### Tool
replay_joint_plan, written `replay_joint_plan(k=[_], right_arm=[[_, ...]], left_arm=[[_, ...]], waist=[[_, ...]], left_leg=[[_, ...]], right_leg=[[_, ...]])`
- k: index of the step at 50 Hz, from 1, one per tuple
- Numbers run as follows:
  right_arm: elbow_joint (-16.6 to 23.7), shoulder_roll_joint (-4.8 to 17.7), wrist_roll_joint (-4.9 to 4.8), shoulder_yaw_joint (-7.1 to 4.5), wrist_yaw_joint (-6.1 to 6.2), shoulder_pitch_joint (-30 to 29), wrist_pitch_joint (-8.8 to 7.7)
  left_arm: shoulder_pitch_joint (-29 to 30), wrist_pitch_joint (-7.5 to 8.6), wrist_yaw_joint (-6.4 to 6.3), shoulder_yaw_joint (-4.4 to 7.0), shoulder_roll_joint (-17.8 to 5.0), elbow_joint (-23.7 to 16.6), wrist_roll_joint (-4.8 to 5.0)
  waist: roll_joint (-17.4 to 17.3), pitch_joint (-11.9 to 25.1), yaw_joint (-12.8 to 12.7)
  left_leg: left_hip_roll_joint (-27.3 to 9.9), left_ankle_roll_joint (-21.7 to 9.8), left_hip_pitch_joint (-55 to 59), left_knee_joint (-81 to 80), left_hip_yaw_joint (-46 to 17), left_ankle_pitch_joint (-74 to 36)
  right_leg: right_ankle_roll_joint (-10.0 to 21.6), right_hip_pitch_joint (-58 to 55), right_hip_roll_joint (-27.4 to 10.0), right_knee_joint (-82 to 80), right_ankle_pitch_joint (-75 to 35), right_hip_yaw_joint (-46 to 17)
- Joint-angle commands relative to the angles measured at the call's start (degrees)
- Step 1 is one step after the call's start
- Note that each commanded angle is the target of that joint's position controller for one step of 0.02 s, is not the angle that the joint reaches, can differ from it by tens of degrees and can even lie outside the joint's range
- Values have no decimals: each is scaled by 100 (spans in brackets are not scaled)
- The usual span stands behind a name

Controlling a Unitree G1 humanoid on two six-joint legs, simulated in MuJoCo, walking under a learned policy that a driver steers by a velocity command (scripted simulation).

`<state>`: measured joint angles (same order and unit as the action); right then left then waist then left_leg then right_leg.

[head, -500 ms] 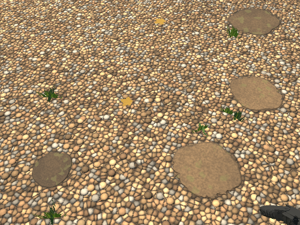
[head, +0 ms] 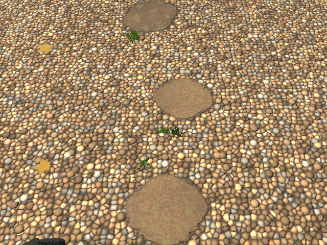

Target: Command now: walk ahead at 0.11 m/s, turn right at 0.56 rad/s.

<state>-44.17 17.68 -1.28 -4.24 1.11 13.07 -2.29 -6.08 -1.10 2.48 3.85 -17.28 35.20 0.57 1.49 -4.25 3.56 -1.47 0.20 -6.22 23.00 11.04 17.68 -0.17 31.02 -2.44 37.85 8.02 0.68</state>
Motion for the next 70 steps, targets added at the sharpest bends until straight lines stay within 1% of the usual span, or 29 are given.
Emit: replay_joint_plan(k=[1, 2, 3, 4, 5, 6, 7, 11, 20, 24, 25, 26, 27, 28, 32, 38, 43, 47, 48, 49, 50, 51, 53, 55, 58, 64, 68, 69, 70], right_arm=[[400, 994, -143, -265, 21, -476, -43], [321, 835, -77, -229, 3, -168, -45], [464, 552, 208, -111, -21, 23, -44], [670, 399, 307, -3, -76, 235, -63], [635, 768, 119, -105, -155, -187, -95], [740, 840, -5, -123, -194, -474, -125], [685, 802, 48, -134, -163, -533, -138], [594, 628, 198, -116, -117, -438, -189], [736, 454, 62, 41, -226, -969, -326], [537, 497, 87, -21, -210, -135, -405], [423, 737, 162, -74, -171, 508, -428], [273, 1365, 246, -225, -188, 930, -381], [235, 1227, 179, -225, -248, 1078, -388], [273, 911, 109, -129, -246, 910, -397], [349, 528, 165, 27, -201, 516, -365], [35, 631, 74, 27, -123, 928, -292], [-243, 743, 33, 8, -54, 1375, -115], [-116, 902, -15, -68, 20, 1006, -31], [83, 752, 63, -23, 16, 892, -70], [207, 134, 200, 153, -5, 1431, -117], [58, 278, 108, 181, -35, 2151, -121], [73, 771, -72, 14, -31, 1814, -56], [193, 683, -55, -39, 68, 1049, 167], [230, 410, 7, -31, 148, 1202, 449], [437, 257, 92, -23, 147, 1050, 516], [893, 491, 77, -72, -76, 278, 576], [965, 641, 135, -191, -130, 320, 579], [975, 957, 151, -295, -74, 467, 553], [1195, 1578, 140, -406, 39, 428, 530]], left_arm=[[-511, 13, 26, 257, -602, -364, -19], [-926, 1, -67, 389, -874, -266, -24], [-1337, -29, -227, 549, -1502, -336, -1], [-1299, 39, -204, 529, -1765, -462, -42], [-1394, 123, -144, 401, -1235, -437, 35], [-1193, 199, -136, 318, -1026, -391, 83], [-938, 221, -150, 287, -962, -390, 107], [-437, 259, -278, 225, -867, -518, -75], [-1054, 290, -255, 223, -933, -105, 22], [-996, 271, -219, 72, -553, -34, -7], [-940, 289, -230, -47, -160, -76, -32], [-1044, 384, -246, -107, 31, -320, 56], [-866, 458, -287, 17, -510, -360, 131], [-731, 487, -279, 96, -747, -306, 135], [-525, 530, -213, 68, -444, -179, -22], [282, 569, -157, -79, -21, -318, -18], [985, 709, 20, -84, -24, -474, -3], [-28, 775, -39, 134, -521, -181, -116], [-715, 771, -124, 220, -856, -67, -215], [-1285, 669, -226, 278, -1259, -36, -370], [-1287, 536, -219, 185, -987, -97, -278], [-992, 417, -214, 163, -764, -124, -165], [-269, 333, -255, 2, -257, -35, -52], [297, 332, -221, 27, -329, 50, -161], [530, 425, -246, 123, -519, 176, -215], [522, 280, -331, 222, -835, 436, -48], [324, 136, -322, 222, -809, 661, 92], [-5, 92, -311, 170, -582, 792, 15], [-105, 72, -291, 76, -327, 625, -253]], waist=[[-583, 828, -539], [-212, 1145, -671], [1025, 1562, -714], [1653, 2258, -513], [748, 2130, -875], [590, 1442, -778], [241, 1064, -618], [467, 783, -329], [610, 629, -715], [478, 591, -194], [-136, 739, 31], [-1578, 718, -74], [-1562, 376, 89], [-1151, 108, 33], [-886, 146, -141], [-765, 196, 92], [-735, 18, 201], [-867, 741, -551], [-590, 1426, -835], [898, 2441, -766], [1450, 3527, -681], [1006, 3065, -720], [406, 1526, -482], [677, 893, -94], [589, 820, -12], [483, 869, -192], [195, 765, -115], [-572, 677, -163], [-2305, 594, -382]], left_leg=[[-1318, -668, 109, 741, -434, -3937], [-1006, -418, -230, 1659, -242, -3518], [-569, -19, -1580, 3363, -34, -989], [343, 196, -3222, 4755, -890, 2303], [78, 127, -3646, 5014, -1615, 1819], [-85, -4, -3871, 4760, -1566, 1273], [-246, -24, -3748, 4385, -1543, 921], [-191, 139, -2781, 3277, -1389, -110], [14, 188, -1788, 1180, -1332, -811], [-28, -171, -427, 450, -1296, -512], [-815, -439, 292, 24, -2224, 83], [-1812, -1192, 1016, -873, -4391, 1867], [-2174, -1588, 973, -1237, -5492, 2820], [-1997, -1475, 879, -1136, -5019, 2582], [-1161, -1116, 358, -1297, -3226, 261], [-873, -1053, 366, -1383, -2017, -1868], [-931, -983, 337, -919, -2054, -2999], [-680, -516, 315, 459, -2115, -4326], [-363, -286, -492, 1552, -2004, -3429], [359, 113, -2360, 3717, -1643, 394], [471, 238, -2670, 4954, -2083, 2614], [155, 332, -3017, 5390, -1982, 2179], [-196, 474, -3259, 5021, -1573, 1488], [-285, 586, -2336, 4500, -1392, 1153], [-358, 493, -1849, 3665, -1245, 514], [-415, 150, -1471, 2359, -1125, -167], [-53, -252, -693, 955, -831, -600], [-347, -506, -309, 262, -1474, -1716], [-1706, -1328, 300, -142, -3501, -3318]], right_leg=[[354, -1203, 278, -812, -189, 245], [592, -2096, 410, -1098, -882, 151], [1165, -3393, -824, -1055, -2715, -1562], [2426, -4387, -1877, -1565, -980, -3999], [2219, -4159, -1659, -2041, 872, -3840], [1892, -3609, -1423, -2254, 2028, -3391], [1625, -3020, -1217, -2370, 2306, -3128], [1467, -1778, -628, -2616, 1466, -2336], [1306, -1494, -706, -2241, 1657, -2305], [929, -962, -332, -1441, 2171, -2270], [621, -385, 84, -164, 2267, -1743], [320, 1047, 722, 1376, 2424, -716], [244, 1885, 487, 2385, 2547, -816], [277, 2128, 239, 2727, 2006, -916], [133, 1565, -172, 2246, 571, -528], [-97, 1017, -94, 452, -690, -173], [-63, 187, 274, -705, -1098, -98], [369, -1717, 420, -1472, -1628, -127], [646, -3248, -240, -1131, -3133, -575], [1407, -5429, -1995, -447, -5673, -2051], [2044, -5714, -2713, -470, -5798, -2929], [2022, -5023, -2375, -958, -4228, -2572], [1571, -3362, -1650, -1502, -2703, -1523], [1383, -1697, -1342, -2088, -1898, -821], [1467, -1232, -1388, -2362, -1848, -336], [1316, -1644, -1641, -2316, -897, -25], [705, -1636, -1381, -1419, 162, 308], [269, -1256, -952, -466, 791, 717], [-382, 234, -15, 1445, 2761, 1171]])
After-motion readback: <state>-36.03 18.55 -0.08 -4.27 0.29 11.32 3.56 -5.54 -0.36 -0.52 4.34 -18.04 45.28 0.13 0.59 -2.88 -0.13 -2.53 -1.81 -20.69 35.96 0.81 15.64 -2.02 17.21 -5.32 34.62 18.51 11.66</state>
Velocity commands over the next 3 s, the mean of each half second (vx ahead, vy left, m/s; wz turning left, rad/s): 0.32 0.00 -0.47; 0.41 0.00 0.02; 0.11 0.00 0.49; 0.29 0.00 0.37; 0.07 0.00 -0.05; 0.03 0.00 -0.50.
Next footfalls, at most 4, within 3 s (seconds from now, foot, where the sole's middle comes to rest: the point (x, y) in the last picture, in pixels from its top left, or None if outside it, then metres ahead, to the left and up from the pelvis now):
0.04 right None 0.15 -0.11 -0.77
0.50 left None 0.29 0.11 -0.77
0.96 right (213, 218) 0.52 -0.20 -0.77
1.38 left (149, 219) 0.53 0.06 -0.77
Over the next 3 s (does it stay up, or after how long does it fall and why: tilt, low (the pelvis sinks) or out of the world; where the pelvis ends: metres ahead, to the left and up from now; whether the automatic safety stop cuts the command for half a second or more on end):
stays up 0.69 -0.09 0.01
